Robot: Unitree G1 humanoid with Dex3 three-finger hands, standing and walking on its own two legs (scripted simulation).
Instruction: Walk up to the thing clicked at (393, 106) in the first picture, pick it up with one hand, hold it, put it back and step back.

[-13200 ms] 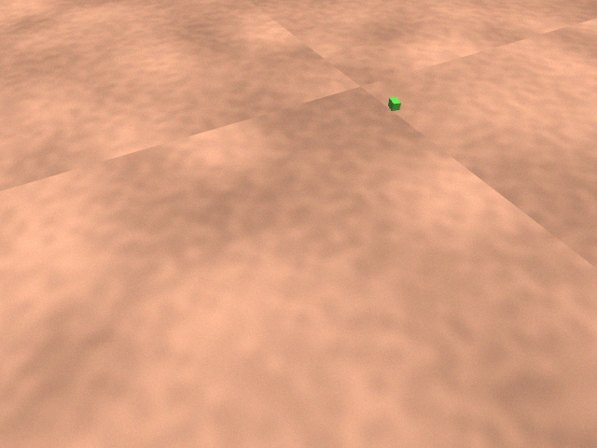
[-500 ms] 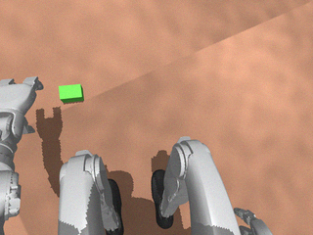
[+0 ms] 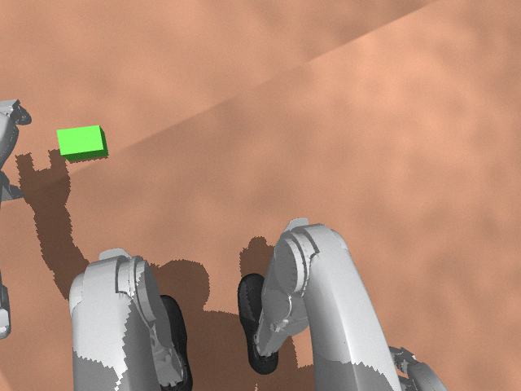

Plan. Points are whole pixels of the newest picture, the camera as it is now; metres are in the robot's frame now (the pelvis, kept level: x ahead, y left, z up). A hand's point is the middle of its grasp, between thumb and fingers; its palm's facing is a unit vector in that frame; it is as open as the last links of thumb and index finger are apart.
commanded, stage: rise first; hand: left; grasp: from above
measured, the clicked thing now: (83, 143) +0.53 +0.25 -0.35
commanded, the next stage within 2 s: none
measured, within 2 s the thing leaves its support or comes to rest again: neither
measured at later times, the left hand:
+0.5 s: hand (12, 155) +0.47 +0.31 -0.21, palm faces -0.45 -0.06 -0.89, open 12.6 cm
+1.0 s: hand (24, 147) +0.48 +0.30 -0.21, palm faces -0.44 -0.07 -0.89, open 12.9 cm
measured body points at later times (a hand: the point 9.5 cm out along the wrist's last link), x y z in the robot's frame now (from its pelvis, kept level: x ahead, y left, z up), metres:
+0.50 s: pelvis +0.00 +0.00 -0.02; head +0.27 +0.07 +0.33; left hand +0.49 +0.31 -0.16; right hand +0.04 -0.27 -0.12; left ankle +0.07 +0.10 -0.33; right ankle +0.09 -0.08 -0.33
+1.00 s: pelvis -0.01 +0.00 -0.02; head +0.27 +0.07 +0.33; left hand +0.50 +0.30 -0.16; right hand +0.03 -0.28 -0.11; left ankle +0.07 +0.10 -0.33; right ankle +0.09 -0.08 -0.33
